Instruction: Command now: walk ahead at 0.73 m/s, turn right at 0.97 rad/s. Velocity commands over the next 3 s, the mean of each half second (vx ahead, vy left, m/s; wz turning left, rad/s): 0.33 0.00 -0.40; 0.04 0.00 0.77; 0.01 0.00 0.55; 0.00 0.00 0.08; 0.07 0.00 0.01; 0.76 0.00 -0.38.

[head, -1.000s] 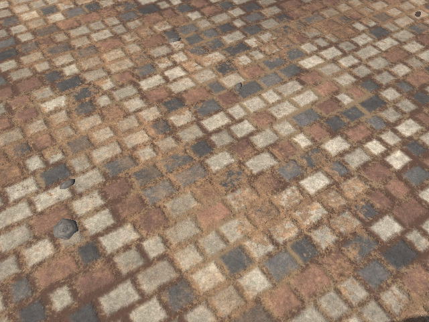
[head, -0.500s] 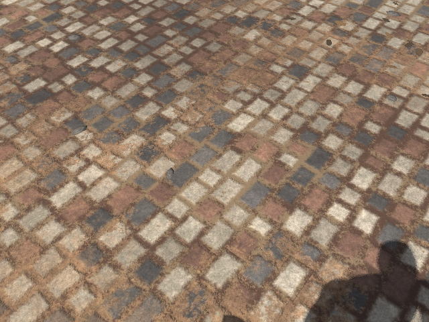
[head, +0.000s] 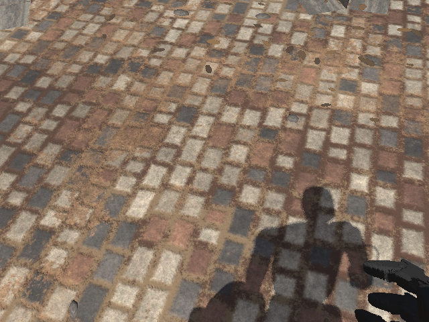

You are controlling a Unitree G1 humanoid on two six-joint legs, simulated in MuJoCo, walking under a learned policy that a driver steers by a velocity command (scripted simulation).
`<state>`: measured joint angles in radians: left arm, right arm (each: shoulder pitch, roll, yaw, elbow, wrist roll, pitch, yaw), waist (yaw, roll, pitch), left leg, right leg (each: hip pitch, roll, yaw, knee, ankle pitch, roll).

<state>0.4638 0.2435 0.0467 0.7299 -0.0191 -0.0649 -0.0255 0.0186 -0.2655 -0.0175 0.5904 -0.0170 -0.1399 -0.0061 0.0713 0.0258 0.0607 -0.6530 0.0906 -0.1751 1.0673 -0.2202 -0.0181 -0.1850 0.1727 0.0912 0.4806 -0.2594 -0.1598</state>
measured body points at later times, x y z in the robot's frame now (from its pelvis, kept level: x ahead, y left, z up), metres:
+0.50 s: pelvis +0.25 +0.07 +0.00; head +0.29 +0.04 +0.44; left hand +0.52 +0.26 -0.08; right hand +0.28 -0.22 -0.12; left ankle +0.38 +0.13 -0.74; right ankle +0.26 -0.06 -0.72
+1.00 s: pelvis +0.28 +0.08 +0.00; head +0.32 +0.10 +0.44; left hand +0.34 +0.40 -0.10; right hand +0.54 -0.13 -0.08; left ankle +0.26 +0.20 -0.72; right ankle +0.29 -0.06 -0.74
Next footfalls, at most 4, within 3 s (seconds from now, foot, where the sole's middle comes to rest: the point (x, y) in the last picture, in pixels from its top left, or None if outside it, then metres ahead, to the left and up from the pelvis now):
0.20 left None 0.41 0.12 -0.77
0.56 right None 0.33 -0.06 -0.77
1.02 left None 0.30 0.22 -0.77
1.46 right None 0.42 0.02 -0.77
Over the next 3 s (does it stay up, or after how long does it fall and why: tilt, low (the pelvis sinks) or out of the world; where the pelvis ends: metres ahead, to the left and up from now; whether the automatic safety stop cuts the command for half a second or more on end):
stays up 0.49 0.28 0.00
